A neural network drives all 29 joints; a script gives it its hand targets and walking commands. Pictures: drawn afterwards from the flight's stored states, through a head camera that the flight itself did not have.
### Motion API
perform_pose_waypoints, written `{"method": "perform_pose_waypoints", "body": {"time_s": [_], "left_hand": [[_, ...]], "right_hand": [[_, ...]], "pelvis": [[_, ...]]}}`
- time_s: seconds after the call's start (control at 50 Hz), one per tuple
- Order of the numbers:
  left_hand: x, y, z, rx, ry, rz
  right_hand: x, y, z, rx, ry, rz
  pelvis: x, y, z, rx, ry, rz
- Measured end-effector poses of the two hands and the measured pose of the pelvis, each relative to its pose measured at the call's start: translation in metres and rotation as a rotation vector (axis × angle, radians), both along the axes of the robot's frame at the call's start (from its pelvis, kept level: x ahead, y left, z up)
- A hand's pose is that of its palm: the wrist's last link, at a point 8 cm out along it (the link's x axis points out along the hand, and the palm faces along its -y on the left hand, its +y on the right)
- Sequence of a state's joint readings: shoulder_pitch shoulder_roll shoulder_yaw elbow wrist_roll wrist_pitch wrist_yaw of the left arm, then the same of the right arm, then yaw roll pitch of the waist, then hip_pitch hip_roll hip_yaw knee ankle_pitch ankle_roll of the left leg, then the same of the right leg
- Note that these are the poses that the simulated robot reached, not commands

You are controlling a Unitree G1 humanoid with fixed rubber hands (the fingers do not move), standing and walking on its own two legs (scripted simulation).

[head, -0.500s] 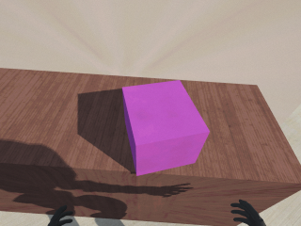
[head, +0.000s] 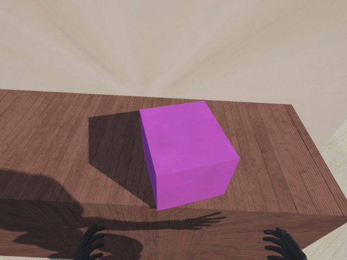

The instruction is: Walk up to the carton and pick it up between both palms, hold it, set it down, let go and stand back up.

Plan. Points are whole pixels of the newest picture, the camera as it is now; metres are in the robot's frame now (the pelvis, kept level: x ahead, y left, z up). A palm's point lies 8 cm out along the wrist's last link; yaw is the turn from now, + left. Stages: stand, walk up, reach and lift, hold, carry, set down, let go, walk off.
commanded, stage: reach and lift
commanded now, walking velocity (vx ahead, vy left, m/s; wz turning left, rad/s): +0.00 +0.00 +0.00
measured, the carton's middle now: (182, 152) +0.43 -0.02 -0.02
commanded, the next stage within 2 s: none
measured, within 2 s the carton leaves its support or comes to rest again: neither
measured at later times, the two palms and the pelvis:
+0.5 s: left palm (99, 247) +0.16 +0.16 -0.02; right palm (303, 246) +0.18 -0.29 -0.03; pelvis +0.02 -0.01 +0.00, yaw +0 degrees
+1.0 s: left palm (115, 218) +0.21 +0.13 +0.02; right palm (305, 227) +0.21 -0.29 +0.00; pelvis -0.01 -0.02 +0.00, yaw -2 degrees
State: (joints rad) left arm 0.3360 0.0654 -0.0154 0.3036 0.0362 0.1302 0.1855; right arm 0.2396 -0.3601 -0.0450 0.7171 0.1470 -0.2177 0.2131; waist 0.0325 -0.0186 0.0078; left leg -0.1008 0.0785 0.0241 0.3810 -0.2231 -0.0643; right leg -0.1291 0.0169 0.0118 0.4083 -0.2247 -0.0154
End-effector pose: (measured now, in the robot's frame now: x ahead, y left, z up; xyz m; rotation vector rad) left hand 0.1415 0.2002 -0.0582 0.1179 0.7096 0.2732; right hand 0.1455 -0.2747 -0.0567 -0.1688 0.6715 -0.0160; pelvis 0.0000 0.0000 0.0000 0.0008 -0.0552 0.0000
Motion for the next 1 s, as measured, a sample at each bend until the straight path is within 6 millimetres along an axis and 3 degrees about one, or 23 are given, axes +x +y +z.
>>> {"method": "perform_pose_waypoints", "body": {"time_s": [0.26,0.46,0.7,0.86,1.0], "left_hand": [[0.018,-0.014,0.022,-0.008,-0.147,0.025],[0.022,-0.036,0.040,-0.040,-0.258,0.045],[0.025,-0.047,0.050,-0.058,-0.381,0.099],[0.047,-0.060,0.059,-0.064,-0.394,0.070],[0.071,-0.066,0.074,-0.067,-0.400,0.059]], "right_hand": [[0.027,-0.006,0.019,0.048,-0.119,0.014],[0.032,-0.012,0.023,0.086,-0.203,0.025],[0.036,-0.024,0.046,0.092,-0.313,0.048],[0.044,-0.029,0.054,0.112,-0.325,0.031],[0.063,-0.014,0.059,0.147,-0.337,0.059]], "pelvis": [[0.015,0.000,0.000,-0.003,0.018,0.005],[0.021,-0.005,-0.001,-0.002,0.029,0.007],[0.006,-0.017,-0.004,0.007,0.034,-0.002],[-0.004,-0.021,-0.005,0.017,0.029,-0.016],[-0.011,-0.023,-0.004,0.024,0.031,-0.028]]}}
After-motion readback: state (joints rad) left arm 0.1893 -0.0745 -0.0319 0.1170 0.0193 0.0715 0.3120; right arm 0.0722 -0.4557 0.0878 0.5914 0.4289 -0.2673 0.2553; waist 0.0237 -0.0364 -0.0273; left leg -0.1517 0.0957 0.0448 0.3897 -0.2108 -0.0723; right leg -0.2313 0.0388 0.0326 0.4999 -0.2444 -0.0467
